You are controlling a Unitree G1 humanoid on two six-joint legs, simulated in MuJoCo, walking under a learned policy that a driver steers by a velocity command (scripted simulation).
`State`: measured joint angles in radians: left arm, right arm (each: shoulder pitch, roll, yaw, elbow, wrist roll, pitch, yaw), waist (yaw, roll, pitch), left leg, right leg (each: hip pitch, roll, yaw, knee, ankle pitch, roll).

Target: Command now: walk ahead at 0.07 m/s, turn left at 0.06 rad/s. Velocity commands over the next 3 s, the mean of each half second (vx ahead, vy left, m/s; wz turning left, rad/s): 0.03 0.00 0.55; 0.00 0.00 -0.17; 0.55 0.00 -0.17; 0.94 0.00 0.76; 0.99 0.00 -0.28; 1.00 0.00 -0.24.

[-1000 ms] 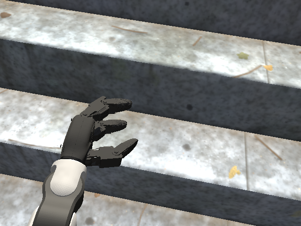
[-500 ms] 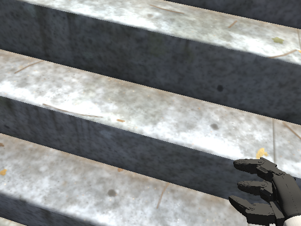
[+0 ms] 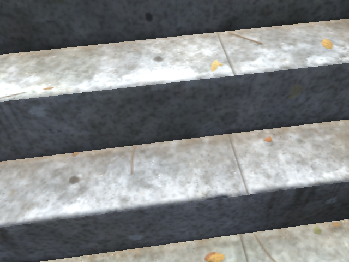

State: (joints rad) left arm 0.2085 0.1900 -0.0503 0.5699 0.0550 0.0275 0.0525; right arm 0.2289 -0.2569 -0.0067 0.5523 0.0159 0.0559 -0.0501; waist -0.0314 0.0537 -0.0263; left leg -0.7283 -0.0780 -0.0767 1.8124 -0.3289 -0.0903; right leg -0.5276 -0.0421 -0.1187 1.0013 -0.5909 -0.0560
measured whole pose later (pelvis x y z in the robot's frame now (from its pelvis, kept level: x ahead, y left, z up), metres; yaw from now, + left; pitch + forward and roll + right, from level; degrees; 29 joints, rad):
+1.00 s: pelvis -0.17 -0.05 -0.19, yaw +11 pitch +2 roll +2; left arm 0.16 0.22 0.01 0.63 -0.03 0.06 0.06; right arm 0.24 -0.14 0.04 0.54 -0.05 0.05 -0.12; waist -0.03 -0.06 0.03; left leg -0.48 -0.03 0.06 0.76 -0.31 0.05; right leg -0.65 0.10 0.09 1.39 -0.48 0.04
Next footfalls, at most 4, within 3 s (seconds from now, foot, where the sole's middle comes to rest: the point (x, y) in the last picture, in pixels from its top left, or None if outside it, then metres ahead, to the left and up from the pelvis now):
0.24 left None -0.10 0.08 -0.93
0.66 right None -0.07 -0.09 -0.93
1.30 right None -0.07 -0.30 -0.93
1.70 left None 0.15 -0.03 -0.71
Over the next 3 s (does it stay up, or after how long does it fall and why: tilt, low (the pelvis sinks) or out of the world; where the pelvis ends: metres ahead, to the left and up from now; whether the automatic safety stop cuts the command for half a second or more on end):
stays up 0.43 -0.08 0.30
